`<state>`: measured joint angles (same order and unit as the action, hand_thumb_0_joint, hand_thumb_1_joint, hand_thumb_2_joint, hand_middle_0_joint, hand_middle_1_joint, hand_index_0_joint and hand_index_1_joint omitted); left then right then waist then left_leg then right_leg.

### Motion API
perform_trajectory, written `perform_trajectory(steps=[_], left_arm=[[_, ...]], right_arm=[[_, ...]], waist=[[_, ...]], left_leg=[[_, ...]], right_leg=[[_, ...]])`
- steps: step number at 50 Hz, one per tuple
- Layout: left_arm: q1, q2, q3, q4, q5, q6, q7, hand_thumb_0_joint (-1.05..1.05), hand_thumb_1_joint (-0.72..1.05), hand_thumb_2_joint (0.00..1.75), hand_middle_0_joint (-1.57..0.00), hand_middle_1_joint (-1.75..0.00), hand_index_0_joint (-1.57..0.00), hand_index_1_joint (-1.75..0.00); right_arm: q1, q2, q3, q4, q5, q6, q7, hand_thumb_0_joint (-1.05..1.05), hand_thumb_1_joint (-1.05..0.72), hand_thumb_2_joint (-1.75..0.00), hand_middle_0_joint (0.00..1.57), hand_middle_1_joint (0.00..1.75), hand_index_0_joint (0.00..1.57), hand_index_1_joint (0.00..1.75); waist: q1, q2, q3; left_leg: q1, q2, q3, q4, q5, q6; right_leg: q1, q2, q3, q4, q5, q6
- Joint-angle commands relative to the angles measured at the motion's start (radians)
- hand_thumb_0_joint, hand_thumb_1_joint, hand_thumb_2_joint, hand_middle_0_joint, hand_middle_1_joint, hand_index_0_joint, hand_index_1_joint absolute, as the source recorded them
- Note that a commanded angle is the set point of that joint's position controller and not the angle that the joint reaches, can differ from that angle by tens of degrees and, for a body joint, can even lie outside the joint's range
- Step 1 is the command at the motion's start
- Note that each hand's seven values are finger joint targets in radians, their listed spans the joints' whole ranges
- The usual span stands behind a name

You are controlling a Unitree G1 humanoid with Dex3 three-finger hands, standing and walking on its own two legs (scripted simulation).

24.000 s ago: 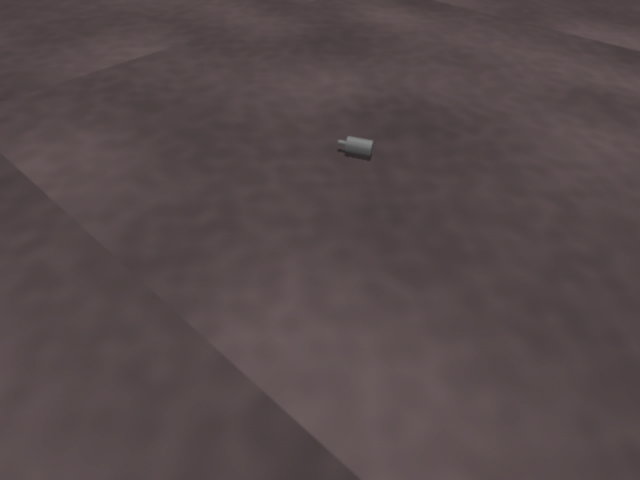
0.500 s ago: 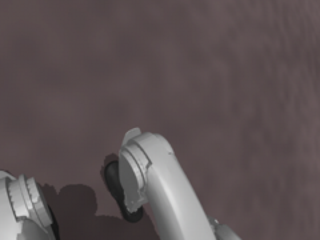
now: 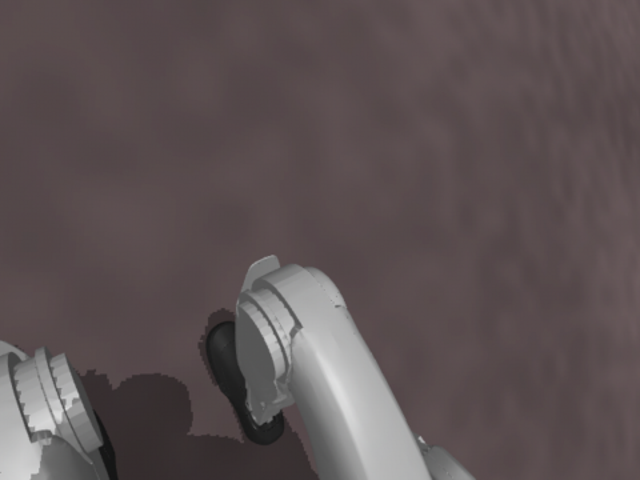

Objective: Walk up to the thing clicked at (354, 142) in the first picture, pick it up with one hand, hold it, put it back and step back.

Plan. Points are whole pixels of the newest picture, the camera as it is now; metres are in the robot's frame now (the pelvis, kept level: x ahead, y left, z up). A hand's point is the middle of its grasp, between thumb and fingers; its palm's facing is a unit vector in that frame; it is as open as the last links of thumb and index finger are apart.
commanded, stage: close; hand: left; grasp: from above
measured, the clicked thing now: out of the picture +0.49 +0.36 -0.27
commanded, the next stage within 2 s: settle in 0.66 s
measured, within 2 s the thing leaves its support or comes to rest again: leaves its support in 1.14 s
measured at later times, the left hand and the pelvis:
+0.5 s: hand out of the picture +0.48 +0.33 -0.24, palm faces -0.44 -0.11 -0.89, open 11.4 cm; pelvis +0.00 +0.00 +0.00, yaw +0 degrees
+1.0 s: hand out of the picture +0.48 +0.33 -0.24, palm faces -0.43 -0.11 -0.89, open 11.1 cm; pelvis +0.00 +0.00 +0.01, yaw +0 degrees
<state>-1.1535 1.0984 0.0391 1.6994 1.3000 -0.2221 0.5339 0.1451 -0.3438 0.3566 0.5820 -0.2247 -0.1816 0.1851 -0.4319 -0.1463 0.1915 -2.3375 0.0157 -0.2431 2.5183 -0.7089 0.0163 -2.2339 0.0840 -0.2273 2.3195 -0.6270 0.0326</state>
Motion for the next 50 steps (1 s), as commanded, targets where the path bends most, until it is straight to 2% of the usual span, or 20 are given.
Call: perform_trajectory(steps=[1, 3, 6, 7, 12, 15, 17, 19, 21, 23, 24, 29, 33, 38, 40, 42, 43, 44, 48, 50], left_arm=[[-0.238, 0.187, 0.011, -0.098, -0.032, 0.016, 0.027, 0.00, 0.08, 0.82, -0.48, -0.90, -0.50, -0.88], [-0.233, 0.168, -0.003, -0.080, -0.046, 0.016, 0.019, 0.00, 0.10, 0.81, -0.51, -0.87, -0.52, -0.85], [-0.241, 0.180, -0.005, -0.104, -0.055, 0.012, 0.016, 0.00, 0.13, 0.81, -0.53, -0.87, -0.55, -0.85], [-0.256, 0.187, 0.005, -0.123, -0.050, 0.009, 0.015, 0.00, 0.13, 0.81, -0.54, -0.87, -0.56, -0.85], [-0.245, 0.202, 0.021, -0.135, -0.043, 0.007, 0.008, 0.00, 0.20, 0.79, -0.60, -0.83, -0.61, -0.82], [-0.216, 0.193, 0.009, -0.110, -0.040, 0.008, 0.003, 0.00, 0.25, 0.77, -0.64, -0.81, -0.65, -0.79], [-0.230, 0.203, 0.020, -0.130, -0.042, 0.006, 0.007, 0.00, 0.29, 0.79, -0.67, -0.80, -0.68, -0.79], [-0.204, 0.184, -0.002, -0.075, -0.045, 0.008, 0.004, 0.00, 0.31, 0.79, -0.69, -0.79, -0.70, -0.78], [-0.235, 0.197, 0.008, -0.110, -0.038, 0.005, 0.004, 0.00, 0.33, 0.77, -0.69, -0.80, -0.70, -0.79], [-0.220, 0.175, -0.015, -0.088, -0.040, 0.007, -0.001, 0.00, 0.37, 0.78, -0.74, -0.77, -0.75, -0.76], [-0.248, 0.178, -0.009, -0.127, -0.041, 0.003, 0.004, 0.00, 0.39, 0.78, -0.75, -0.77, -0.76, -0.76], [-0.236, 0.156, -0.031, -0.090, -0.043, 0.006, 0.005, 0.00, 0.47, 0.78, -0.82, -0.75, -0.83, -0.74], [-0.223, 0.151, -0.040, -0.065, -0.049, 0.013, 0.004, 0.00, 0.53, 0.79, -0.87, -0.75, -0.88, -0.74], [-0.240, 0.178, -0.021, -0.114, -0.047, 0.012, 0.006, 0.00, 0.60, 0.79, -0.93, -0.73, -0.94, -0.73], [-0.208, 0.142, -0.042, -0.065, -0.053, 0.018, 0.003, 0.00, 0.51, 0.81, -0.93, -0.72, -0.93, -0.72], [-0.256, 0.191, -0.008, -0.161, -0.054, 0.019, -0.001, 0.00, 0.53, 0.76, -0.93, -0.70, -0.94, -0.69], [-0.259, 0.196, -0.001, -0.165, -0.054, 0.023, -0.001, 0.00, 0.54, 0.76, -0.94, -0.69, -0.95, -0.69], [-0.236, 0.178, -0.015, -0.128, -0.054, 0.032, -0.011, 0.00, 0.54, 0.74, -0.95, -0.67, -0.96, -0.67], [-0.255, 0.210, 0.023, -0.222, -0.059, 0.041, -0.015, 0.00, 0.58, 0.74, -0.99, -0.65, -0.99, -0.65], [-0.249, 0.201, 0.041, -0.255, -0.054, 0.048, -0.025, 0.00, 0.61, 0.75, -1.00, -0.65, -1.00, -0.65]], right_arm=[[0.214, -0.334, -0.094, 0.033, 0.009, -0.002, -0.009, 0.00, -0.90, -0.90, 0.20, 0.30, 0.20, 0.30], [0.214, -0.327, -0.088, 0.029, 0.011, -0.003, -0.009, 0.00, -0.90, -0.90, 0.20, 0.30, 0.20, 0.30], [0.213, -0.335, -0.090, 0.029, 0.013, -0.001, -0.016, 0.00, -0.90, -0.90, 0.20, 0.30, 0.20, 0.30], [0.212, -0.340, -0.092, 0.032, 0.014, -0.002, -0.017, 0.00, -0.90, -0.90, 0.20, 0.30, 0.20, 0.30], [0.209, -0.342, -0.081, 0.026, 0.013, 0.006, -0.014, 0.00, -0.90, -0.90, 0.20, 0.30, 0.20, 0.30], [0.209, -0.334, -0.080, 0.022, 0.012, 0.010, -0.014, 0.00, -0.90, -0.90, 0.20, 0.30, 0.20, 0.30], [0.207, -0.341, -0.084, 0.025, 0.008, 0.013, -0.018, 0.00, -0.89, -0.90, 0.20, 0.30, 0.20, 0.30], [0.198, -0.340, -0.084, 0.015, 0.008, 0.016, -0.021, 0.00, -0.90, -0.90, 0.20, 0.30, 0.20, 0.30], [0.202, -0.343, -0.082, 0.017, 0.007, 0.016, -0.021, 0.00, -0.90, -0.90, 0.20, 0.30, 0.20, 0.30], [0.205, -0.337, -0.079, 0.018, 0.009, 0.017, -0.021, 0.00, -0.90, -0.90, 0.20, 0.30, 0.20, 0.30], [0.209, -0.340, -0.081, 0.025, 0.008, 0.019, -0.022, 0.00, -0.89, -0.90, 0.20, 0.30, 0.20, 0.30], [0.206, -0.338, -0.071, 0.026, 0.006, 0.016, -0.022, 0.00, -0.90, -0.90, 0.20, 0.30, 0.20, 0.30], [0.198, -0.338, -0.073, 0.020, 0.006, 0.014, -0.026, 0.00, -0.90, -0.90, 0.20, 0.30, 0.20, 0.30], [0.199, -0.341, -0.073, 0.018, 0.007, 0.019, -0.028, 0.00, -0.90, -0.90, 0.20, 0.30, 0.20, 0.30], [0.193, -0.336, -0.076, 0.008, 0.009, 0.020, -0.028, 0.00, -0.92, -0.91, 0.20, 0.30, 0.20, 0.30], [0.209, -0.339, -0.078, 0.022, 0.011, 0.020, -0.027, 0.00, -0.91, -0.90, 0.20, 0.30, 0.20, 0.30], [0.201, -0.339, -0.082, 0.023, 0.011, 0.023, -0.028, 0.00, -0.92, -0.91, 0.20, 0.30, 0.20, 0.30], [0.206, -0.328, -0.080, 0.024, 0.012, 0.021, -0.026, 0.00, -0.92, -0.91, 0.20, 0.30, 0.20, 0.30], [0.223, -0.337, -0.101, 0.024, 0.015, 0.028, -0.024, 0.00, -0.92, -0.91, 0.20, 0.30, 0.20, 0.30], [0.230, -0.336, -0.108, 0.020, 0.015, 0.030, -0.019, 0.00, -0.91, -0.91, 0.20, 0.30, 0.20, 0.30]], waist=[[-0.060, 0.543, -0.610], [-0.069, 0.514, -0.598], [-0.064, 0.525, -0.632], [-0.054, 0.553, -0.624], [-0.054, 0.574, -0.619], [-0.060, 0.557, -0.593], [-0.051, 0.566, -0.605], [-0.056, 0.534, -0.568], [-0.058, 0.537, -0.581], [-0.071, 0.539, -0.581], [-0.068, 0.551, -0.615], [-0.082, 0.537, -0.572], [-0.074, 0.526, -0.546], [-0.062, 0.561, -0.598], [-0.071, 0.517, -0.578], [-0.055, 0.579, -0.629], [-0.042, 0.605, -0.656], [-0.053, 0.595, -0.630], [-0.031, 0.646, -0.682], [-0.027, 0.632, -0.681]], left_leg=[[0.474, 0.043, 0.056, -0.264, 0.206, -0.005], [0.448, 0.042, 0.058, -0.257, 0.192, 0.002], [0.463, 0.045, 0.058, -0.263, 0.203, 0.000], [0.479, 0.044, 0.051, -0.258, 0.208, -0.007], [0.504, 0.049, 0.039, -0.256, 0.259, -0.018], [0.469, 0.043, 0.059, -0.257, 0.229, -0.008], [0.467, 0.044, 0.059, -0.265, 0.210, -0.011], [0.441, 0.040, 0.059, -0.277, 0.158, -0.007], [0.449, 0.044, 0.048, -0.270, 0.175, -0.009], [0.462, 0.044, 0.050, -0.271, 0.180, -0.006], [0.486, 0.049, 0.040, -0.270, 0.209, -0.010], [0.463, 0.048, 0.041, -0.267, 0.210, -0.010], [0.439, 0.043, 0.054, -0.272, 0.173, -0.007], [0.480, 0.048, 0.041, -0.279, 0.198, -0.015], [0.454, 0.044, 0.044, -0.284, 0.175, -0.008], [0.502, 0.047, 0.043, -0.280, 0.226, -0.016], [0.523, 0.049, 0.041, -0.275, 0.245, -0.020], [0.513, 0.047, 0.050, -0.272, 0.243, -0.015], [0.538, 0.043, 0.062, -0.283, 0.268, -0.020], [0.533, 0.040, 0.063, -0.275, 0.268, -0.021]], right_leg=[[0.370, 0.024, -0.049, -0.209, 0.221, -0.054], [0.382, 0.025, -0.047, -0.214, 0.217, -0.050], [0.413, 0.027, -0.047, -0.215, 0.229, -0.049], [0.362, 0.021, -0.052, -0.207, 0.219, -0.058], [0.346, 0.017, -0.058, -0.193, 0.244, -0.063], [0.383, 0.025, -0.050, -0.208, 0.235, -0.058], [0.383, 0.024, -0.055, -0.215, 0.219, -0.061], [0.375, 0.029, -0.055, -0.219, 0.179, -0.061], [0.356, 0.024, -0.062, -0.214, 0.187, -0.061], [0.366, 0.024, -0.057, -0.212, 0.200, -0.056], [0.368, 0.023, -0.063, -0.209, 0.222, -0.054], [0.366, 0.024, -0.061, -0.210, 0.227, -0.055], [0.371, 0.027, -0.055, -0.225, 0.197, -0.057], [0.363, 0.022, -0.063, -0.214, 0.210, -0.060], [0.379, 0.028, -0.060, -0.217, 0.202, -0.057], [0.371, 0.021, -0.058, -0.209, 0.233, -0.060], [0.365, 0.020, -0.059, -0.205, 0.240, -0.064], [0.368, 0.021, -0.052, -0.207, 0.243, -0.062], [0.394, 0.022, -0.049, -0.210, 0.260, -0.067], [0.372, 0.019, -0.050, -0.213, 0.250, -0.073]])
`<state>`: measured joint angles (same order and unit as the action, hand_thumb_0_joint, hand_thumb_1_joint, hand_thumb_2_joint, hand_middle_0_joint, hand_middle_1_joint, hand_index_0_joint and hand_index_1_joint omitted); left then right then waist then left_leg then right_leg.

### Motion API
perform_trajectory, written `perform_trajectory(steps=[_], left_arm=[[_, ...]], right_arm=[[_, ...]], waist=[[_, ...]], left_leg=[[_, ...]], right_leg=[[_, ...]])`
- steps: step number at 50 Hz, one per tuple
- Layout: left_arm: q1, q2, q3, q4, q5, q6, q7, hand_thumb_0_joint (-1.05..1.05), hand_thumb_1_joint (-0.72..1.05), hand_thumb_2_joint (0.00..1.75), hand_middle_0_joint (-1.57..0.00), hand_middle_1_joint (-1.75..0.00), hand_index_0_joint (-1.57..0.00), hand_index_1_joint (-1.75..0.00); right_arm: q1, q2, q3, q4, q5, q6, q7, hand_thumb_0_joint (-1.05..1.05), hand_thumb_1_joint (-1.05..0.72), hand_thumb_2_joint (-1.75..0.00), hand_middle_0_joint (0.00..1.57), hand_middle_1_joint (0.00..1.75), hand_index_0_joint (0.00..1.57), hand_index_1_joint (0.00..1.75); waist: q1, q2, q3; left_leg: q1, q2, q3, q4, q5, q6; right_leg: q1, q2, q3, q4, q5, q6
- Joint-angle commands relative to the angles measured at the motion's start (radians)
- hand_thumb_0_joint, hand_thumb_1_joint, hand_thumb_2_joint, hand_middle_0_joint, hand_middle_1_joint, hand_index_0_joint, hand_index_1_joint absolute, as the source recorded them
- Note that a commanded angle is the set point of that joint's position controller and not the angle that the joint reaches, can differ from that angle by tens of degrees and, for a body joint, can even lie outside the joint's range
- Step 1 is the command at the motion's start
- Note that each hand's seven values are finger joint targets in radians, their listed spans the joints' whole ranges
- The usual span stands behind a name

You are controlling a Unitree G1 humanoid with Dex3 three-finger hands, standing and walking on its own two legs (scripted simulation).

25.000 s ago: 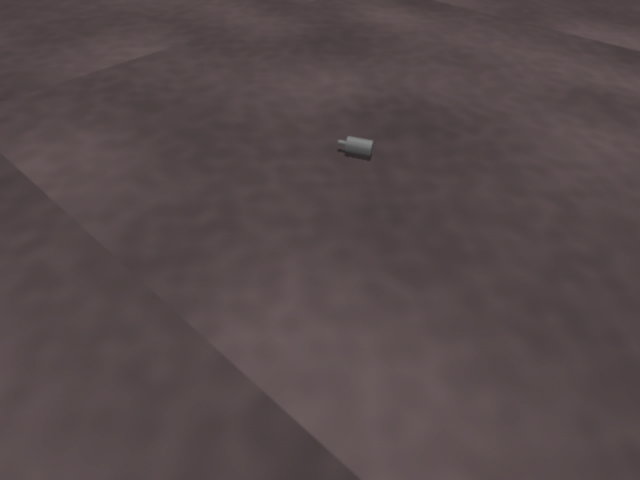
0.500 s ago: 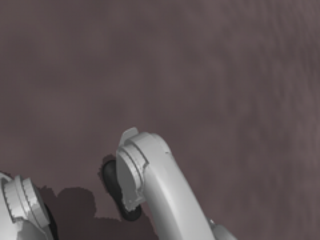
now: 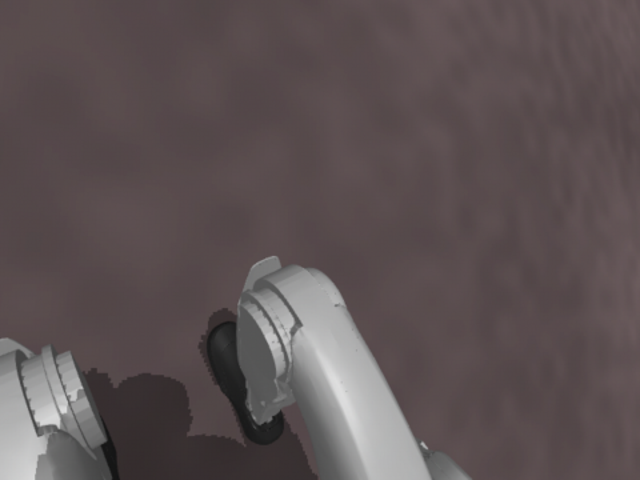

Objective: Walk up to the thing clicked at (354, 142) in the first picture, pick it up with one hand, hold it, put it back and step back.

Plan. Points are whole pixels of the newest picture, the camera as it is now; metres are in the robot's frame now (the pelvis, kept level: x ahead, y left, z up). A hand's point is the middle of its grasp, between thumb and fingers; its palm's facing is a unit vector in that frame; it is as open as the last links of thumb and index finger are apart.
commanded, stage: settle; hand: left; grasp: from above
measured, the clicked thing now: out of the picture +0.48 +0.36 -0.28
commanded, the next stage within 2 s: lift in 0.68 s
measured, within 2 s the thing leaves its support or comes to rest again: leaves its support in 0.14 s
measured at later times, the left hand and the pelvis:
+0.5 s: hand out of the picture +0.48 +0.34 -0.16, palm faces -0.43 -0.08 -0.90, open 10.8 cm; pelvis +0.00 +0.00 +0.02, yaw +4 degrees
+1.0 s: hand out of the picture +0.46 +0.34 -0.10, palm faces -0.44 -0.12 -0.89, open 10.7 cm; pelvis +0.00 +0.00 +0.04, yaw +7 degrees
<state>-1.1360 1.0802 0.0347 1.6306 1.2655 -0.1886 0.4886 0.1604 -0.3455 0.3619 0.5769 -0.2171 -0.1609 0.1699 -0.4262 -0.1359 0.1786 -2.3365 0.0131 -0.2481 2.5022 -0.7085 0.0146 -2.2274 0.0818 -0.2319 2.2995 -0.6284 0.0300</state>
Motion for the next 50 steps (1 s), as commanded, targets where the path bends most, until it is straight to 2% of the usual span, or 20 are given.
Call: perform_trajectory(steps=[1, 4, 5, 6, 7, 9, 12, 14, 19, 22, 25, 31, 37, 38, 39, 40, 41, 45, 49, 50], left_arm=[[-0.275, 0.245, 0.064, -0.226, -0.023, 0.015, 0.021, 0.00, 0.62, 0.77, -1.03, -0.64, -1.02, -0.65], [-0.297, 0.220, 0.072, -0.354, -0.024, 0.015, 0.001, 0.00, 0.67, 0.77, -1.06, -0.63, -1.05, -0.64], [-0.245, 0.231, 0.092, -0.337, -0.022, 0.024, -0.004, 0.00, 0.69, 0.76, -1.07, -0.63, -1.07, -0.63], [-0.275, 0.220, 0.084, -0.389, -0.024, 0.021, -0.010, 0.00, 0.71, 0.76, -1.09, -0.61, -1.08, -0.62], [-0.288, 0.166, 0.049, -0.426, -0.028, 0.019, -0.023, 0.00, 0.71, 0.75, -1.09, -0.59, -1.08, -0.60], [-0.282, 0.171, 0.069, -0.473, -0.025, 0.029, -0.034, 0.00, 0.75, 0.73, -1.11, -0.58, -1.10, -0.59], [-0.282, 0.136, 0.071, -0.497, -0.038, 0.046, -0.058, 0.00, 0.81, 0.72, -1.15, -0.56, -1.15, -0.56], [-0.255, 0.060, 0.026, -0.456, -0.045, 0.062, -0.081, 0.00, 0.83, 0.72, -1.17, -0.57, -1.17, -0.57], [-0.235, 0.014, 0.006, -0.443, -0.062, 0.086, -0.136, 0.00, 0.88, 0.71, -1.22, -0.55, -1.22, -0.55], [-0.258, 0.007, 0.005, -0.452, -0.072, 0.092, -0.173, 0.00, 0.92, 0.69, -1.23, -0.56, -1.24, -0.55], [-0.295, 0.012, 0.006, -0.496, -0.079, 0.083, -0.203, 0.00, 0.92, 0.68, -1.25, -0.53, -1.25, -0.53], [-0.320, 0.030, 0.010, -0.508, -0.075, 0.063, -0.246, 0.00, 0.87, 0.67, -1.22, -0.51, -1.22, -0.51], [-0.342, 0.041, 0.023, -0.559, -0.068, 0.054, -0.251, 0.00, 0.86, 0.77, -1.23, -0.51, -1.21, -0.53], [-0.354, 0.048, 0.025, -0.575, -0.065, 0.051, -0.253, 0.00, 0.87, 0.69, -1.23, -0.57, -1.24, -0.56], [-0.344, 0.047, 0.027, -0.566, -0.066, 0.054, -0.255, 0.00, 0.80, 0.70, -1.15, -0.49, -1.16, -0.48], [-0.312, 0.055, 0.037, -0.556, -0.065, 0.058, -0.257, 0.00, 0.81, 0.67, -1.19, -0.55, -1.20, -0.54], [-0.320, 0.045, 0.031, -0.588, -0.075, 0.060, -0.263, 0.00, 0.77, 0.69, -1.11, -0.47, -1.12, -0.47], [-0.277, 0.018, 0.022, -0.614, -0.106, 0.078, -0.304, 0.00, 0.85, 0.69, -1.17, -0.58, -1.18, -0.56], [-0.234, -0.020, 0.017, -0.659, -0.144, 0.100, -0.346, 0.00, 0.85, 0.69, -1.17, -0.56, -1.18, -0.55], [-0.203, -0.014, 0.015, -0.649, -0.138, 0.104, -0.357, 0.00, 0.85, 0.68, -1.17, -0.57, -1.18, -0.55]], right_arm=[[0.212, -0.340, -0.125, 0.027, 0.009, 0.012, -0.006, 0.00, -0.91, -0.91, 0.20, 0.30, 0.20, 0.30], [0.215, -0.344, -0.158, 0.019, 0.014, 0.016, 0.002, 0.00, -0.91, -0.91, 0.20, 0.30, 0.20, 0.30], [0.217, -0.336, -0.170, 0.023, 0.019, 0.019, 0.004, 0.00, -0.91, -0.91, 0.20, 0.30, 0.20, 0.30], [0.206, -0.332, -0.176, 0.015, 0.022, 0.022, 0.006, 0.00, -0.91, -0.91, 0.20, 0.30, 0.20, 0.30], [0.195, -0.323, -0.181, 0.002, 0.029, 0.021, 0.009, 0.00, -0.91, -0.91, 0.20, 0.30, 0.20, 0.30], [0.220, -0.319, -0.204, 0.022, 0.035, 0.026, 0.015, 0.00, -0.91, -0.90, 0.20, 0.30, 0.20, 0.30], [0.228, -0.312, -0.231, 0.024, 0.050, 0.036, 0.019, 0.00, -0.90, -0.90, 0.20, 0.30, 0.20, 0.30], [0.234, -0.289, -0.233, 0.034, 0.058, 0.045, 0.026, 0.00, -0.91, -0.90, 0.20, 0.30, 0.20, 0.30], [0.235, -0.269, -0.255, 0.030, 0.074, 0.072, 0.021, 0.00, -0.91, -0.90, 0.20, 0.30, 0.20, 0.30], [0.243, -0.275, -0.269, 0.022, 0.082, 0.087, 0.012, 0.00, -0.91, -0.90, 0.20, 0.30, 0.20, 0.30], [0.243, -0.262, -0.273, 0.016, 0.088, 0.106, -0.004, 0.00, -0.91, -0.90, 0.20, 0.30, 0.20, 0.30], [0.239, -0.249, -0.282, 0.003, 0.094, 0.141, -0.039, 0.00, -0.91, -0.90, 0.20, 0.30, 0.20, 0.30], [0.244, -0.240, -0.291, -0.002, 0.102, 0.167, -0.067, 0.00, -0.90, -0.90, 0.20, 0.30, 0.20, 0.30], [0.251, -0.234, -0.291, 0.000, 0.102, 0.172, -0.068, 0.00, -0.93, -0.91, 0.20, 0.30, 0.20, 0.30], [0.258, -0.240, -0.296, 0.003, 0.103, 0.174, -0.071, 0.00, -0.89, -0.89, 0.20, 0.30, 0.20, 0.30], [0.260, -0.240, -0.300, 0.002, 0.107, 0.178, -0.073, 0.00, -0.93, -0.91, 0.20, 0.30, 0.20, 0.30], [0.261, -0.226, -0.297, -0.002, 0.108, 0.183, -0.073, 0.00, -0.89, -0.89, 0.20, 0.30, 0.20, 0.30], [0.272, -0.220, -0.316, 0.004, 0.123, 0.203, -0.083, 0.00, -0.92, -0.91, 0.20, 0.30, 0.20, 0.30], [0.277, -0.218, -0.337, 0.005, 0.139, 0.223, -0.096, 0.00, -0.91, -0.91, 0.20, 0.30, 0.20, 0.30], [0.275, -0.214, -0.341, 0.002, 0.140, 0.227, -0.099, 0.00, -0.91, -0.91, 0.20, 0.30, 0.20, 0.30]], waist=[[-0.017, 0.651, -0.708], [0.004, 0.732, -0.790], [0.021, 0.729, -0.799], [0.023, 0.735, -0.819], [0.028, 0.739, -0.825], [0.033, 0.760, -0.845], [0.046, 0.721, -0.854], [0.050, 0.687, -0.842], [0.065, 0.604, -0.846], [0.057, 0.540, -0.837], [0.067, 0.534, -0.885], [0.070, 0.511, -0.875], [0.101, 0.574, -0.943], [0.101, 0.582, -0.960], [0.103, 0.568, -0.961], [0.115, 0.565, -0.954], [0.116, 0.571, -1.005], [0.141, 0.563, -1.034], [0.166, 0.553, -1.004], [0.168, 0.534, -0.989]], left_leg=[[0.553, 0.043, 0.075, -0.264, 0.273, -0.021], [0.628, 0.039, 0.073, -0.270, 0.321, -0.031], [0.642, 0.038, 0.076, -0.275, 0.325, -0.028], [0.629, 0.036, 0.080, -0.279, 0.307, -0.027], [0.635, 0.031, 0.084, -0.278, 0.312, -0.027], [0.659, 0.030, 0.091, -0.284, 0.350, -0.028], [0.647, 0.024, 0.101, -0.291, 0.359, -0.023], [0.607, 0.018, 0.116, -0.294, 0.327, -0.012], [0.528, 0.006, 0.139, -0.324, 0.268, 0.000], [0.513, 0.000, 0.139, -0.331, 0.248, 0.004], [0.515, -0.003, 0.153, -0.337, 0.255, 0.006], [0.510, -0.011, 0.165, -0.348, 0.208, 0.006], [0.603, -0.013, 0.168, -0.385, 0.251, -0.006], [0.609, -0.010, 0.172, -0.385, 0.256, -0.003], [0.614, -0.014, 0.172, -0.391, 0.262, -0.003], [0.599, -0.018, 0.179, -0.395, 0.268, 0.000], [0.620, -0.014, 0.179, -0.403, 0.275, 0.002], [0.650, -0.016, 0.191, -0.437, 0.274, 0.010], [0.680, -0.022, 0.190, -0.488, 0.268, 0.008], [0.675, -0.019, 0.190, -0.493, 0.249, 0.009]], right_leg=[[0.380, 0.022, -0.042, -0.195, 0.254, -0.073], [0.359, 0.015, -0.040, -0.182, 0.270, -0.083], [0.355, 0.019, -0.036, -0.180, 0.270, -0.083], [0.353, 0.018, -0.033, -0.182, 0.259, -0.086], [0.336, 0.015, -0.029, -0.185, 0.265, -0.088], [0.343, 0.012, -0.023, -0.186, 0.294, -0.084], [0.314, 0.009, -0.013, -0.191, 0.294, -0.086], [0.322, 0.012, -0.004, -0.203, 0.278, -0.084], [0.359, 0.008, 0.015, -0.229, 0.248, -0.080], [0.351, 0.003, 0.020, -0.244, 0.226, -0.082], [0.399, 0.000, 0.033, -0.253, 0.232, -0.079], [0.389, -0.003, 0.055, -0.282, 0.169, -0.086], [0.370, -0.009, 0.058, -0.280, 0.191, -0.095], [0.388, -0.007, 0.063, -0.285, 0.199, -0.091], [0.391, -0.009, 0.061, -0.291, 0.202, -0.092], [0.398, -0.014, 0.062, -0.297, 0.209, -0.090], [0.431, -0.011, 0.069, -0.299, 0.221, -0.087], [0.448, -0.014, 0.082, -0.334, 0.216, -0.084], [0.419, -0.022, 0.088, -0.365, 0.194, -0.092], [0.420, -0.019, 0.089, -0.377, 0.174, -0.094]])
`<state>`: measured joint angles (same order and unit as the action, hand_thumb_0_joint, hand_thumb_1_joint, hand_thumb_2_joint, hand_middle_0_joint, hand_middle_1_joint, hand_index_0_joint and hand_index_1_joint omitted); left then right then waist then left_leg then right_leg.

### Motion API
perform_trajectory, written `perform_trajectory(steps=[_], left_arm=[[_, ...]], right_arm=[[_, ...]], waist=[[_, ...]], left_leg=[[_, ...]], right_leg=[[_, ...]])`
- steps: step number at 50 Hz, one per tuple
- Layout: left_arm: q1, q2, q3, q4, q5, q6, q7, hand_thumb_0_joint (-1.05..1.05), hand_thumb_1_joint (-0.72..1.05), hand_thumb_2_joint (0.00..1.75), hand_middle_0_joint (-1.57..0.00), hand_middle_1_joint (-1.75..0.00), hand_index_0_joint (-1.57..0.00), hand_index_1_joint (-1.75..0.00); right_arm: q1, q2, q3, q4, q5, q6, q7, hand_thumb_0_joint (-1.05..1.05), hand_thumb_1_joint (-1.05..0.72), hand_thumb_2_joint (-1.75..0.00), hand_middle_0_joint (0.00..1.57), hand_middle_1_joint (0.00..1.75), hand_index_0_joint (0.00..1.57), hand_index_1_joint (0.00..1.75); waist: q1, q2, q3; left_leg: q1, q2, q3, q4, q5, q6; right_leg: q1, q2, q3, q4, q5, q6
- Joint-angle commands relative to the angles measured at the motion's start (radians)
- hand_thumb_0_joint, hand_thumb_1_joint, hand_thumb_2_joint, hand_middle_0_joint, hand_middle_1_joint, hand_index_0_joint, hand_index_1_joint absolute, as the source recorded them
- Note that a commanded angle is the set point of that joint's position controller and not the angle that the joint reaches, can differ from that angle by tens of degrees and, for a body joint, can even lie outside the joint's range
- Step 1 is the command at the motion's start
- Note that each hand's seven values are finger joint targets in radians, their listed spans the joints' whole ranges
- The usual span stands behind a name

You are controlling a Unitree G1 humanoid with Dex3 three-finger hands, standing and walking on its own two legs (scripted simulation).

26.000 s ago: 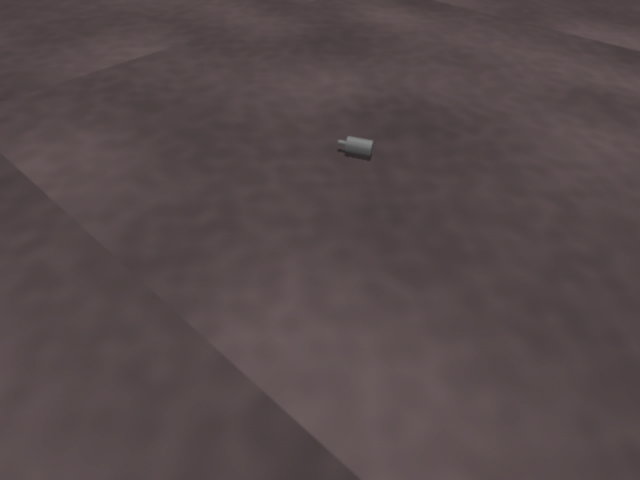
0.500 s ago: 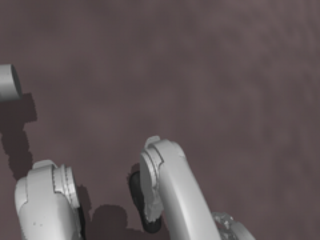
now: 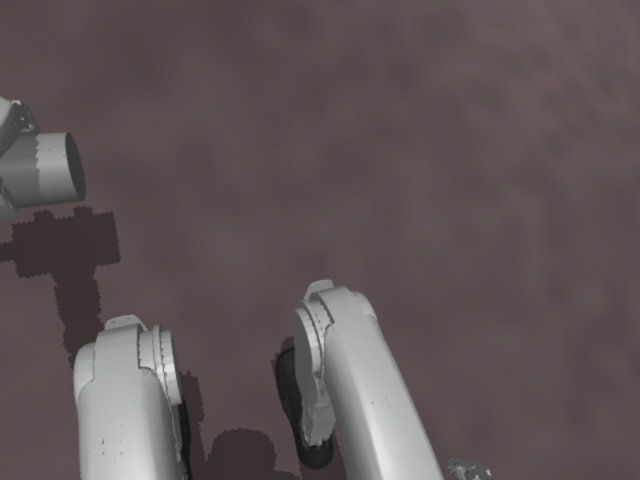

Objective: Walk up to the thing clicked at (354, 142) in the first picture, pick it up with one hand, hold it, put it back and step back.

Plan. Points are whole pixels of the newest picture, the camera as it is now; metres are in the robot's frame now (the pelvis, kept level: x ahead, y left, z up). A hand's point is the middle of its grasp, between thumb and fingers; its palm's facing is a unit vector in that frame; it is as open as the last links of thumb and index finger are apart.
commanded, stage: lift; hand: left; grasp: from above
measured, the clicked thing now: out of the picture +0.51 +0.31 -0.18
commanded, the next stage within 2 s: hold in 1.46 s
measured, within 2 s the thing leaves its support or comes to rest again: neither
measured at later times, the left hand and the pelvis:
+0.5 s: hand out of the picture +0.41 +0.30 +0.02, palm faces -0.45 -0.09 -0.89, open 10.8 cm; pelvis +0.00 +0.00 +0.12, yaw +5 degrees
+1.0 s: hand out of the picture +0.35 +0.28 +0.21, palm faces -0.47 -0.09 -0.88, open 10.9 cm; pelvis +0.03 +0.00 +0.29, yaw +7 degrees
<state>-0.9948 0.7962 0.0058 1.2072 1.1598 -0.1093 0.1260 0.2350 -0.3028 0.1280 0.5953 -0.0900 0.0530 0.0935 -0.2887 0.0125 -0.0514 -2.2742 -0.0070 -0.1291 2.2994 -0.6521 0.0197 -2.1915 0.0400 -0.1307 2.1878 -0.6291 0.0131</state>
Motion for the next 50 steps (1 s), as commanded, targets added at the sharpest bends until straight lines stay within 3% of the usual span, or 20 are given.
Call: perform_trajectory(steps=[1, 4, 6, 7, 9, 11, 13, 16, 22, 24, 26, 27, 28, 29, 31, 38, 44, 46, 50], left_arm=[[-0.345, 0.247, 0.037, -0.256, -0.043, 0.022, -0.003, 0.00, 0.83, 0.68, -1.17, -0.54, -1.17, -0.53], [-0.308, 0.265, 0.061, -0.339, -0.059, 0.017, -0.025, 0.00, 0.82, 0.69, -1.15, -0.54, -1.16, -0.53], [-0.307, 0.235, 0.052, -0.386, -0.073, 0.006, -0.045, 0.00, 0.81, 0.69, -1.14, -0.55, -1.15, -0.54], [-0.251, 0.225, 0.049, -0.357, -0.073, 0.005, -0.055, 0.00, 0.80, 0.69, -1.14, -0.55, -1.14, -0.54], [-0.253, 0.229, 0.064, -0.445, -0.099, -0.011, -0.060, 0.00, 0.79, 0.70, -1.14, -0.53, -1.14, -0.53], [-0.245, 0.182, 0.045, -0.512, -0.124, -0.022, -0.066, 0.00, 0.80, 0.70, -1.13, -0.56, -1.14, -0.55], [-0.157, 0.181, 0.053, -0.477, -0.124, -0.019, -0.064, 0.00, 0.79, 0.71, -1.12, -0.56, -1.12, -0.55], [-0.160, 0.175, 0.058, -0.560, -0.138, -0.022, -0.053, 0.00, 0.81, 0.71, -1.13, -0.56, -1.14, -0.55], [-0.065, 0.130, 0.043, -0.634, -0.166, 0.005, -0.025, 0.00, 0.80, 0.78, -1.12, -0.60, -1.12, -0.60], [-0.036, 0.093, 0.020, -0.632, -0.166, 0.017, -0.027, 0.00, 0.81, 0.79, -1.14, -0.59, -1.14, -0.59], [-0.005, 0.085, 0.020, -0.634, -0.167, 0.024, -0.025, 0.00, 0.80, 0.81, -1.15, -0.58, -1.14, -0.59], [0.060, 0.091, 0.028, -0.573, -0.163, 0.034, -0.025, 0.00, 0.80, 0.81, -1.14, -0.59, -1.14, -0.60], [0.071, 0.048, 0.005, -0.581, -0.172, 0.037, -0.031, 0.00, 0.80, 0.80, -1.14, -0.60, -1.13, -0.60], [0.051, 0.046, 0.000, -0.618, -0.175, 0.038, -0.033, 0.00, 0.78, 0.81, -1.13, -0.58, -1.12, -0.59], [0.115, 0.019, -0.010, -0.580, -0.168, 0.049, -0.032, 0.00, 0.79, 0.82, -1.13, -0.60, -1.12, -0.61], [0.228, -0.021, -0.010, -0.569, -0.171, 0.054, -0.018, 0.00, 0.78, 0.81, -1.15, -0.56, -1.13, -0.58], [0.231, -0.083, -0.048, -0.530, -0.163, 0.032, 0.019, 0.00, 0.73, 0.78, -1.10, -0.56, -1.09, -0.57], [0.222, -0.079, -0.052, -0.530, -0.150, 0.026, 0.032, 0.00, 0.70, 0.75, -1.07, -0.57, -1.06, -0.58], [0.211, -0.126, -0.090, -0.538, -0.136, 0.025, 0.057, 0.00, 0.73, 0.78, -1.08, -0.62, -1.08, -0.62]], right_arm=[[0.200, -0.256, -0.109, -0.015, 0.018, 0.018, -0.025, 0.00, -0.91, -0.91, 0.20, 0.30, 0.20, 0.30], [0.186, -0.256, -0.133, -0.030, 0.033, 0.030, -0.035, 0.00, -0.91, -0.91, 0.20, 0.30, 0.20, 0.30], [0.185, -0.250, -0.145, -0.027, 0.040, 0.035, -0.042, 0.00, -0.91, -0.91, 0.20, 0.30, 0.20, 0.30], [0.185, -0.239, -0.144, -0.027, 0.042, 0.036, -0.044, 0.00, -0.91, -0.91, 0.20, 0.30, 0.20, 0.30], [0.178, -0.233, -0.159, -0.036, 0.049, 0.036, -0.053, 0.00, -0.91, -0.91, 0.20, 0.30, 0.20, 0.30], [0.172, -0.214, -0.163, -0.039, 0.055, 0.034, -0.059, 0.00, -0.91, -0.91, 0.20, 0.30, 0.20, 0.30], [0.166, -0.213, -0.166, -0.032, 0.063, 0.032, -0.068, 0.00, -0.91, -0.90, 0.20, 0.30, 0.20, 0.30], [0.148, -0.215, -0.185, -0.037, 0.075, 0.029, -0.084, 0.00, -0.90, -0.90, 0.20, 0.30, 0.20, 0.30], [0.117, -0.171, -0.189, -0.026, 0.095, 0.020, -0.107, 0.00, -0.90, -0.90, 0.20, 0.30, 0.20, 0.30], [0.108, -0.159, -0.188, -0.019, 0.099, 0.017, -0.115, 0.00, -0.89, -0.90, 0.20, 0.30, 0.20, 0.30], [0.102, -0.148, -0.188, -0.010, 0.102, 0.015, -0.122, 0.00, -0.89, -0.90, 0.20, 0.30, 0.20, 0.30], [0.096, -0.142, -0.183, -0.007, 0.105, 0.014, -0.124, 0.00, -0.89, -0.90, 0.20, 0.30, 0.20, 0.30], [0.090, -0.137, -0.182, -0.007, 0.105, 0.012, -0.126, 0.00, -0.89, -0.90, 0.20, 0.30, 0.20, 0.30], [0.083, -0.135, -0.185, -0.008, 0.109, 0.010, -0.131, 0.00, -0.89, -0.90, 0.20, 0.30, 0.20, 0.30], [0.077, -0.128, -0.186, 0.001, 0.112, 0.007, -0.137, 0.00, -0.89, -0.90, 0.20, 0.30, 0.20, 0.30], [0.045, -0.101, -0.185, 0.017, 0.125, -0.017, -0.159, 0.00, -0.89, -0.90, 0.20, 0.30, 0.20, 0.30], [0.040, -0.089, -0.190, 0.032, 0.132, -0.057, -0.169, 0.00, -0.89, -0.90, 0.20, 0.30, 0.20, 0.30], [0.049, -0.092, -0.194, 0.039, 0.133, -0.069, -0.169, 0.00, -0.90, -0.90, 0.20, 0.30, 0.20, 0.30], [0.060, -0.091, -0.199, 0.053, 0.131, -0.089, -0.165, 0.00, -0.90, -0.90, 0.20, 0.30, 0.20, 0.30]], waist=[[0.033, 0.386, -0.755], [0.068, 0.395, -0.797], [0.063, 0.373, -0.798], [0.071, 0.343, -0.792], [0.089, 0.351, -0.828], [0.085, 0.353, -0.832], [0.098, 0.319, -0.788], [0.109, 0.345, -0.824], [0.127, 0.287, -0.829], [0.125, 0.260, -0.802], [0.129, 0.227, -0.773], [0.144, 0.193, -0.743], [0.135, 0.194, -0.716], [0.146, 0.205, -0.737], [0.153, 0.186, -0.696], [0.179, 0.128, -0.548], [0.179, 0.103, -0.443], [0.184, 0.103, -0.433], [0.185, 0.101, -0.427]], left_leg=[[0.628, -0.001, 0.069, -0.305, 0.200, 0.003], [0.690, -0.004, 0.055, -0.354, 0.198, 0.001], [0.712, -0.007, 0.045, -0.380, 0.191, 0.000], [0.732, -0.001, 0.050, -0.393, 0.197, 0.005], [0.753, -0.007, 0.060, -0.422, 0.183, 0.007], [0.773, -0.001, 0.057, -0.468, 0.142, 0.009], [0.801, 0.003, 0.039, -0.517, 0.110, 0.008], [0.910, 0.004, 0.002, -0.590, 0.092, 0.001], [1.017, 0.013, 0.036, -0.697, 0.133, 0.012], [1.052, 0.013, 0.044, -0.729, 0.159, 0.015], [1.057, 0.006, 0.070, -0.753, 0.173, 0.022], [1.070, 0.005, 0.074, -0.778, 0.174, 0.023], [1.081, 0.005, 0.074, -0.807, 0.171, 0.022], [1.131, 0.007, 0.075, -0.837, 0.170, 0.020], [1.175, 0.008, 0.070, -0.891, 0.179, 0.017], [1.284, 0.009, 0.076, -1.074, 0.152, 0.012], [1.370, 0.006, 0.080, -1.209, 0.104, 0.009], [1.414, 0.002, 0.088, -1.243, 0.120, 0.007], [1.517, 0.003, 0.094, -1.305, 0.192, 0.002]], right_leg=[[0.380, 0.019, -0.011, -0.270, 0.179, -0.078], [0.370, 0.013, -0.002, -0.285, 0.167, -0.082], [0.373, 0.009, 0.004, -0.305, 0.163, -0.083], [0.386, 0.011, 0.009, -0.321, 0.165, -0.076], [0.419, 0.004, 0.025, -0.348, 0.160, -0.076], [0.449, 0.003, 0.029, -0.372, 0.149, -0.069], [0.457, 0.003, 0.027, -0.395, 0.132, -0.063], [0.475, -0.003, 0.028, -0.420, 0.130, -0.058], [0.658, 0.002, 0.046, -0.550, 0.175, -0.039], [0.701, 0.004, 0.050, -0.600, 0.185, -0.037], [0.775, 0.004, 0.063, -0.666, 0.194, -0.035], [0.814, 0.007, 0.065, -0.694, 0.192, -0.034], [0.832, 0.004, 0.067, -0.720, 0.192, -0.032], [0.869, 0.008, 0.070, -0.745, 0.192, -0.034], [0.911, 0.008, 0.070, -0.792, 0.195, -0.034], [1.102, 0.015, 0.093, -0.973, 0.179, -0.033], [1.216, 0.019, 0.120, -1.122, 0.133, -0.032], [1.259, 0.017, 0.128, -1.166, 0.140, -0.033], [1.326, 0.017, 0.129, -1.230, 0.204, -0.034]])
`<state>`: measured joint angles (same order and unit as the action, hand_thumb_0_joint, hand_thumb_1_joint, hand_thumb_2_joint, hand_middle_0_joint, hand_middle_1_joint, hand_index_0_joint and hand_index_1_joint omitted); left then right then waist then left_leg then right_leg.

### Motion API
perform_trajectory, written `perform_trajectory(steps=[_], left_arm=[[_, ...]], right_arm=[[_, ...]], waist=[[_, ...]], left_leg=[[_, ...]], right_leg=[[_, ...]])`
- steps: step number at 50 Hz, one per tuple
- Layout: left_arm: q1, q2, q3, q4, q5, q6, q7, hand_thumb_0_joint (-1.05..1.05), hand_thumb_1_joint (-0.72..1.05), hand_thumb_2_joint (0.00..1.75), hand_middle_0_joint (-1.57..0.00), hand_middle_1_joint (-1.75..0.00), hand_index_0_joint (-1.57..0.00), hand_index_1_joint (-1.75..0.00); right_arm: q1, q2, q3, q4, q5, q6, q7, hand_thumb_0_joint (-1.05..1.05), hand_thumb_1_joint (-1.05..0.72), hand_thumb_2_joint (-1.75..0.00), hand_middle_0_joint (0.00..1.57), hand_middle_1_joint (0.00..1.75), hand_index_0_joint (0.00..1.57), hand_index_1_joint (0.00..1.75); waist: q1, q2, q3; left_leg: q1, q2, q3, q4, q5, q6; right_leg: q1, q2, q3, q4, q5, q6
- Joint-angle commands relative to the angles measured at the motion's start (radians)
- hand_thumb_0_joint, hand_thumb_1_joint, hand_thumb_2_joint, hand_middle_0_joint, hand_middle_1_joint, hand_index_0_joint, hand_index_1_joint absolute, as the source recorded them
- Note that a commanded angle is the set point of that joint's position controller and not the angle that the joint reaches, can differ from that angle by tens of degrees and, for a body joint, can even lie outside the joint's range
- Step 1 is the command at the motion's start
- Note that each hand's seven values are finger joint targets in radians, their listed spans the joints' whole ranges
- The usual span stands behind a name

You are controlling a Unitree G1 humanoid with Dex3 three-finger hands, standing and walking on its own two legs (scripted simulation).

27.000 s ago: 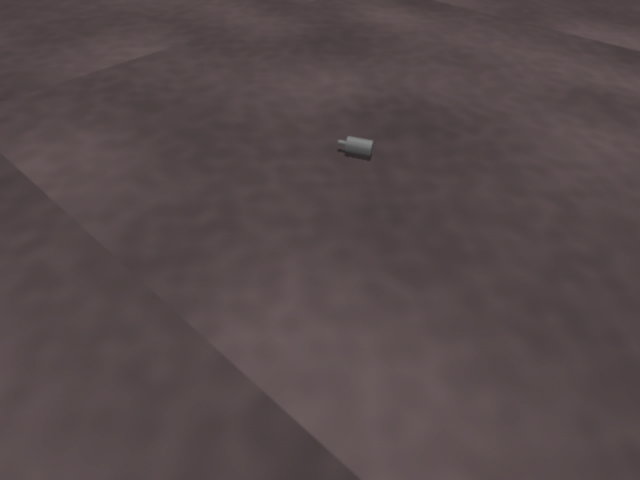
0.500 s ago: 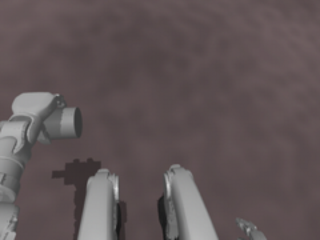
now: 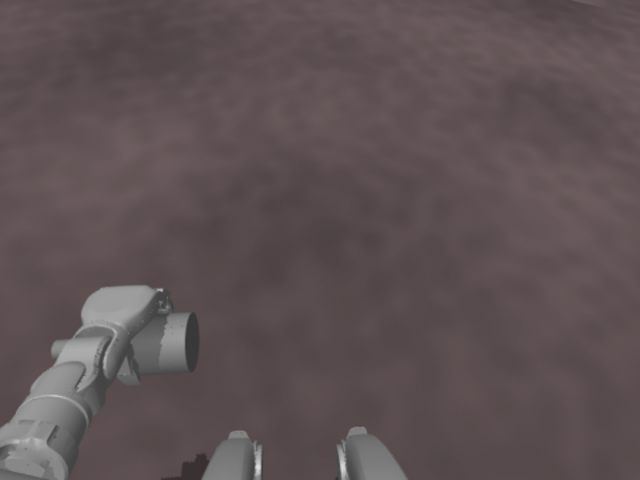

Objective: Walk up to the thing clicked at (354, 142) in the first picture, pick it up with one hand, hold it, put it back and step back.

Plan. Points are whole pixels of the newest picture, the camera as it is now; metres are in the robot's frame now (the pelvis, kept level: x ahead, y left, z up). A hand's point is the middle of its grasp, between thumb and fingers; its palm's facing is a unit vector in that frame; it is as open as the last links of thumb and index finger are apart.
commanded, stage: lift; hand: left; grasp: from above
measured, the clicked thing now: (125, 345) +0.35 +0.26 -0.12
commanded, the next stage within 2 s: hold in 0.46 s
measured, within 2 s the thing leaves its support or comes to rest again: neither
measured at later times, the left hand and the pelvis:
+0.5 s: hand (118, 305) +0.36 +0.23 +0.00, palm faces -0.47 -0.06 -0.88, open 10.9 cm; pelvis +0.04 +0.00 +0.08, yaw +0 degrees
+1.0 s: hand (106, 288) +0.36 +0.23 +0.04, palm faces -0.48 -0.03 -0.88, open 10.9 cm; pelvis +0.05 +0.00 +0.10, yaw +0 degrees
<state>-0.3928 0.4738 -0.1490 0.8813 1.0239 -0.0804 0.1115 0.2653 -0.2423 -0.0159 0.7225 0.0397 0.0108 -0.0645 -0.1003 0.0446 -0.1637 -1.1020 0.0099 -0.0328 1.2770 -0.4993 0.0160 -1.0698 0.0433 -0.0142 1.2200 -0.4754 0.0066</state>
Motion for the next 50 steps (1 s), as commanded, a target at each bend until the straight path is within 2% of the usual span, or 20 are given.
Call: perform_trajectory(steps=[1, 4, 6, 9, 10, 12, 14, 15, 20, 21, 31, 35, 37, 39, 41, 45, 46, 47, 49, 50], left_arm=[[-0.397, 0.192, 0.063, -0.212, -0.002, -0.001, 0.078, 0.00, 0.74, 0.79, -1.08, -0.62, -1.08, -0.63], [-0.377, 0.184, 0.062, -0.208, -0.004, 0.017, 0.092, 0.00, 0.75, 0.84, -1.09, -0.65, -1.08, -0.66], [-0.347, 0.204, 0.081, -0.194, 0.000, 0.032, 0.101, 0.00, 0.77, 0.84, -1.10, -0.66, -1.10, -0.66], [-0.349, 0.191, 0.071, -0.202, -0.003, 0.047, 0.100, 0.00, 0.77, 0.86, -1.12, -0.65, -1.11, -0.66], [-0.355, 0.186, 0.066, -0.194, -0.004, 0.051, 0.097, 0.00, 0.78, 0.84, -1.13, -0.63, -1.12, -0.64], [-0.313, 0.198, 0.080, -0.175, -0.002, 0.054, 0.093, 0.00, 0.78, 0.83, -1.14, -0.61, -1.13, -0.63], [-0.316, 0.181, 0.070, -0.190, -0.008, 0.056, 0.086, 0.00, 0.77, 0.83, -1.13, -0.62, -1.12, -0.63], [-0.323, 0.153, 0.049, -0.199, -0.014, 0.058, 0.079, 0.00, 0.77, 0.82, -1.12, -0.63, -1.11, -0.64], [-0.269, 0.156, 0.054, -0.232, -0.034, 0.057, 0.048, 0.00, 0.77, 0.80, -1.12, -0.62, -1.12, -0.62], [-0.282, 0.148, 0.046, -0.237, -0.036, 0.055, 0.044, 0.00, 0.77, 0.80, -1.11, -0.63, -1.11, -0.63], [-0.280, 0.189, 0.061, -0.306, -0.004, 0.033, 0.033, 0.00, 0.73, 0.75, -1.07, -0.62, -1.08, -0.61], [-0.272, 0.163, 0.041, -0.306, -0.010, 0.033, 0.021, 0.00, 0.75, 0.79, -1.09, -0.63, -1.10, -0.63], [-0.269, 0.183, 0.055, -0.311, -0.009, 0.035, 0.014, 0.00, 0.74, 0.79, -1.08, -0.64, -1.08, -0.64], [-0.273, 0.177, 0.047, -0.314, -0.015, 0.036, 0.001, 0.00, 0.73, 0.80, -1.06, -0.65, -1.07, -0.64], [-0.245, 0.161, 0.039, -0.302, -0.022, 0.037, -0.014, 0.00, 0.72, 0.78, -1.05, -0.63, -1.06, -0.63], [-0.227, 0.184, 0.054, -0.333, -0.028, 0.028, -0.046, 0.00, 0.74, 0.82, -1.07, -0.67, -1.07, -0.66], [-0.221, 0.162, 0.038, -0.339, -0.033, 0.027, -0.054, 0.00, 0.74, 0.81, -1.06, -0.67, -1.07, -0.66], [-0.213, 0.171, 0.042, -0.350, -0.027, 0.027, -0.058, 0.00, 0.74, 0.83, -1.07, -0.67, -1.08, -0.67], [-0.220, 0.191, 0.061, -0.372, -0.030, 0.023, -0.062, 0.00, 0.73, 0.83, -1.06, -0.66, -1.06, -0.66], [-0.240, 0.190, 0.050, -0.393, -0.027, 0.019, -0.064, 0.00, 0.73, 0.84, -1.06, -0.68, -1.06, -0.67]], right_arm=[[0.033, -0.152, -0.058, -0.071, 0.001, -0.052, -0.005, 0.00, -0.89, -0.90, 0.20, 0.30, 0.20, 0.30], [0.038, -0.159, -0.066, -0.062, -0.003, -0.057, 0.001, 0.00, -0.89, -0.90, 0.20, 0.30, 0.20, 0.30], [0.046, -0.159, -0.067, -0.059, -0.003, -0.055, 0.001, 0.00, -0.89, -0.90, 0.20, 0.30, 0.20, 0.30], [0.038, -0.157, -0.066, -0.061, -0.005, -0.053, 0.003, 0.00, -0.89, -0.90, 0.20, 0.30, 0.20, 0.30], [0.037, -0.160, -0.068, -0.062, -0.005, -0.052, 0.004, 0.00, -0.90, -0.90, 0.20, 0.30, 0.20, 0.30], [0.031, -0.161, -0.071, -0.066, -0.004, -0.051, 0.004, 0.00, -0.90, -0.90, 0.20, 0.30, 0.20, 0.30], [0.027, -0.156, -0.070, -0.070, -0.005, -0.049, 0.005, 0.00, -0.90, -0.90, 0.20, 0.30, 0.20, 0.30], [0.023, -0.151, -0.070, -0.077, -0.004, -0.049, 0.005, 0.00, -0.90, -0.90, 0.20, 0.30, 0.20, 0.30], [0.019, -0.150, -0.076, -0.085, -0.001, -0.043, 0.004, 0.00, -0.90, -0.90, 0.20, 0.30, 0.20, 0.30], [0.019, -0.152, -0.077, -0.091, 0.000, -0.043, 0.004, 0.00, -0.89, -0.90, 0.20, 0.30, 0.20, 0.30], [-0.003, -0.154, -0.076, -0.098, 0.006, -0.030, 0.000, 0.00, -0.89, -0.90, 0.20, 0.30, 0.20, 0.30], [-0.014, -0.154, -0.074, -0.099, 0.009, -0.025, 0.001, 0.00, -0.89, -0.90, 0.20, 0.30, 0.20, 0.30], [-0.014, -0.158, -0.079, -0.098, 0.010, -0.024, 0.002, 0.00, -0.89, -0.89, 0.20, 0.30, 0.20, 0.30], [-0.018, -0.158, -0.080, -0.101, 0.011, -0.021, 0.002, 0.00, -0.89, -0.89, 0.20, 0.30, 0.20, 0.30], [-0.021, -0.159, -0.079, -0.109, 0.011, -0.018, 0.004, 0.00, -0.89, -0.89, 0.20, 0.30, 0.20, 0.30], [-0.042, -0.157, -0.076, -0.129, 0.014, -0.011, 0.002, 0.00, -0.89, -0.90, 0.20, 0.30, 0.20, 0.30], [-0.042, -0.154, -0.075, -0.130, 0.015, -0.011, 0.002, 0.00, -0.89, -0.89, 0.20, 0.30, 0.20, 0.30], [-0.047, -0.155, -0.074, -0.136, 0.015, -0.009, 0.001, 0.00, -0.89, -0.90, 0.20, 0.30, 0.20, 0.30], [-0.046, -0.158, -0.075, -0.139, 0.016, -0.007, -0.001, 0.00, -0.89, -0.90, 0.20, 0.30, 0.20, 0.30], [-0.051, -0.157, -0.072, -0.141, 0.016, -0.006, -0.001, 0.00, -0.89, -0.90, 0.20, 0.30, 0.20, 0.30]], waist=[[0.000, 0.071, -0.316], [0.019, 0.082, -0.322], [0.028, 0.058, -0.312], [0.029, 0.054, -0.287], [0.023, 0.057, -0.283], [0.041, 0.048, -0.266], [0.041, 0.046, -0.263], [0.035, 0.040, -0.254], [0.051, 0.030, -0.251], [0.038, 0.018, -0.248], [0.056, 0.039, -0.231], [0.050, 0.012, -0.207], [0.062, 0.024, -0.225], [0.057, 0.019, -0.214], [0.056, 0.001, -0.183], [0.072, 0.013, -0.179], [0.067, 0.004, -0.179], [0.078, 0.013, -0.181], [0.076, 0.019, -0.189], [0.076, 0.028, -0.191]], left_leg=[[0.368, -0.011, -0.010, -0.303, 0.049, 0.003], [0.460, -0.004, -0.011, -0.357, 0.130, -0.007], [0.475, -0.010, 0.001, -0.372, 0.190, -0.005], [0.518, -0.014, 0.013, -0.412, 0.225, -0.005], [0.538, -0.012, 0.014, -0.424, 0.238, -0.008], [0.563, -0.011, 0.013, -0.452, 0.255, -0.009], [0.587, -0.013, 0.015, -0.475, 0.276, -0.008], [0.598, -0.014, 0.016, -0.486, 0.279, -0.007], [0.656, -0.017, 0.023, -0.531, 0.349, -0.007], [0.674, -0.016, 0.021, -0.539, 0.354, -0.006], [0.764, -0.023, 0.029, -0.606, 0.419, -0.010], [0.779, -0.027, 0.030, -0.622, 0.440, -0.006], [0.801, -0.028, 0.033, -0.631, 0.479, -0.008], [0.816, -0.022, 0.028, -0.639, 0.503, -0.008], [0.803, -0.024, 0.030, -0.651, 0.490, -0.006], [0.810, -0.030, 0.039, -0.673, 0.464, -0.003], [0.813, -0.028, 0.036, -0.677, 0.471, -0.004], [0.819, -0.029, 0.037, -0.679, 0.486, -0.003], [0.843, -0.024, 0.036, -0.687, 0.506, -0.003], [0.845, -0.026, 0.036, -0.691, 0.504, -0.005]], right_leg=[[0.225, 0.014, 0.008, -0.272, 0.060, -0.026], [0.276, 0.013, -0.001, -0.306, 0.133, -0.028], [0.332, 0.014, 0.005, -0.337, 0.179, -0.029], [0.379, 0.010, 0.008, -0.381, 0.211, -0.026], [0.384, 0.009, 0.006, -0.390, 0.221, -0.027], [0.416, 0.010, 0.006, -0.413, 0.228, -0.026], [0.444, 0.010, 0.010, -0.437, 0.248, -0.027], [0.456, 0.009, 0.014, -0.453, 0.253, -0.025], [0.537, 0.009, 0.020, -0.502, 0.310, -0.025], [0.539, 0.009, 0.019, -0.512, 0.313, -0.024], [0.613, 0.005, 0.027, -0.575, 0.363, -0.027], [0.647, 0.003, 0.034, -0.602, 0.392, -0.022], [0.671, 0.003, 0.034, -0.605, 0.420, -0.023], [0.676, 0.008, 0.030, -0.613, 0.431, -0.022], [0.685, 0.005, 0.030, -0.624, 0.427, -0.022], [0.720, 0.002, 0.038, -0.648, 0.413, -0.022], [0.725, 0.004, 0.037, -0.646, 0.414, -0.023], [0.729, 0.003, 0.038, -0.647, 0.429, -0.023], [0.736, 0.006, 0.034, -0.651, 0.435, -0.024], [0.744, 0.005, 0.035, -0.655, 0.436, -0.025]])
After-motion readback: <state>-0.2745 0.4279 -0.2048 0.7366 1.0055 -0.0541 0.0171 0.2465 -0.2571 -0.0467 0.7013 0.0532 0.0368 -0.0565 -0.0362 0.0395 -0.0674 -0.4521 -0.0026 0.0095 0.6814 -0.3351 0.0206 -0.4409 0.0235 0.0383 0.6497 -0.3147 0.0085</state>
